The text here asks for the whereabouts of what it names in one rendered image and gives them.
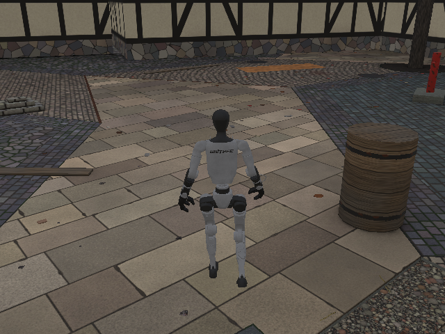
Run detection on robot right hand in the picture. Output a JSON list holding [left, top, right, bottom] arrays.
[[248, 187, 264, 200]]

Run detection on robot head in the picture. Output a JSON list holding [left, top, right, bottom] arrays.
[[209, 109, 233, 143]]

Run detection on robot right thigh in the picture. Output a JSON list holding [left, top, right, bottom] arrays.
[[232, 194, 247, 243]]

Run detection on left robot forearm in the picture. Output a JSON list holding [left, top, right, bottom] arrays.
[[180, 169, 195, 198]]

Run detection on right robot forearm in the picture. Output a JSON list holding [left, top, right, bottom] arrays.
[[250, 166, 263, 190]]

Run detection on right robot upper arm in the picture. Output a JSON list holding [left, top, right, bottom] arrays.
[[236, 139, 257, 177]]

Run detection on robot left hand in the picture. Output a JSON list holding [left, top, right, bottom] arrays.
[[178, 196, 195, 212]]

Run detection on left robot upper arm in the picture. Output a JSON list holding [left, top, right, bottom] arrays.
[[188, 140, 207, 179]]

